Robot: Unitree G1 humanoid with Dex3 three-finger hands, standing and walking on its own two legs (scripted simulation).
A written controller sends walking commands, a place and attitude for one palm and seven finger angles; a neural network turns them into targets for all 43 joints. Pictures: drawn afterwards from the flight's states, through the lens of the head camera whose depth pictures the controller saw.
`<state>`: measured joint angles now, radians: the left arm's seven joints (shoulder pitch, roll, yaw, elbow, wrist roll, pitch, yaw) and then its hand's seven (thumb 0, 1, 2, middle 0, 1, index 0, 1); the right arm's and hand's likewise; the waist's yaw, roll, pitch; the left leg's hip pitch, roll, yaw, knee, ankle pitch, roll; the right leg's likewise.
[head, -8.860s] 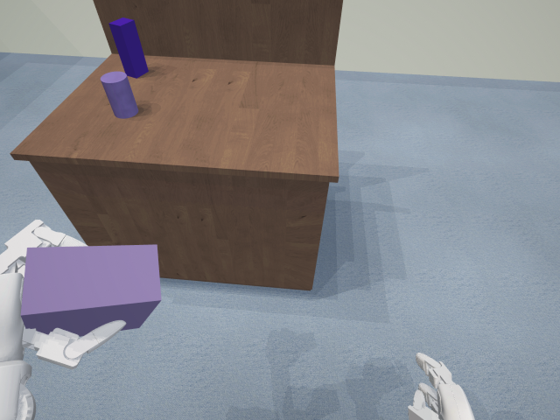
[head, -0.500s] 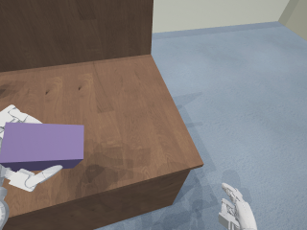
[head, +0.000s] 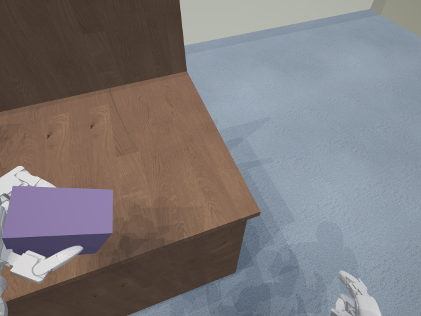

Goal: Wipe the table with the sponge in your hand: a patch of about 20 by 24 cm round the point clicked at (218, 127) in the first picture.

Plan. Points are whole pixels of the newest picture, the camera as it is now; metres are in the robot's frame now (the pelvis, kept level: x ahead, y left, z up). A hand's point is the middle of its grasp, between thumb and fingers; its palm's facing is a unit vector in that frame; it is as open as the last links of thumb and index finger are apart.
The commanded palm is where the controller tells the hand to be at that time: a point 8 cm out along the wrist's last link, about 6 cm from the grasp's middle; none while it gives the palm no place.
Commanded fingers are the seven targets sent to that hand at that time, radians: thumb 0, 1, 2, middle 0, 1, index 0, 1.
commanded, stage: come to a stop and stand still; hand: left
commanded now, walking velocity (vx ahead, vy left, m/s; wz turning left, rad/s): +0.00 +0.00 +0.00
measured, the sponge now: (75, 225) +0.23 +0.21 +0.13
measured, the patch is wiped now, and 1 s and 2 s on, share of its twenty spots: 0.00 0.00 0.00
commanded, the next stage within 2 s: look again from close up in 0.74 s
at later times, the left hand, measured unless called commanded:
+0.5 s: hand out of the picture +0.21 +0.31 +0.15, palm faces +0.35 -0.87 -0.34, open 10.3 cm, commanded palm +0.16 +0.34 +0.17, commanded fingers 0.00 0.10 1.30 -1.20 -1.60 -1.20 -1.60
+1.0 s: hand out of the picture +0.26 +0.34 +0.21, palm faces +0.48 -0.74 -0.47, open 10.3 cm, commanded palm +0.17 +0.32 +0.17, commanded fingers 0.00 0.10 1.30 -1.20 -1.60 -1.20 -1.60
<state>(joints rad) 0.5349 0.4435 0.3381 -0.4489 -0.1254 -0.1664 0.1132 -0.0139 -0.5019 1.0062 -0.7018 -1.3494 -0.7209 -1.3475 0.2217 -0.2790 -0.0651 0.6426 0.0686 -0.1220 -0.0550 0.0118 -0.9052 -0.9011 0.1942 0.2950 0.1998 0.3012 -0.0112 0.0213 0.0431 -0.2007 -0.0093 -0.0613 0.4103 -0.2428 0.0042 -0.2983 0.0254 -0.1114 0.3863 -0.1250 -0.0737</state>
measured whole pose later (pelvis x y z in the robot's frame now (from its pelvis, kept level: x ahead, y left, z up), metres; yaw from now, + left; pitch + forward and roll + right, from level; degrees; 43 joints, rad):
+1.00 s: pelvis +0.01 +0.05 -0.01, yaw -2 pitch +1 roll +0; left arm 0.18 0.56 0.52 -0.30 -0.05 -0.26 0.07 -0.02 -0.50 1.01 -0.70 -1.35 -0.72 -1.35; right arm 0.23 -0.21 0.07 0.58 0.02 -0.17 0.01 0.01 -0.90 -0.90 0.20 0.30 0.21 0.30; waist 0.05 -0.04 0.04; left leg -0.23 -0.07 -0.01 0.51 -0.30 0.05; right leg -0.34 0.01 0.02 0.52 -0.20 -0.01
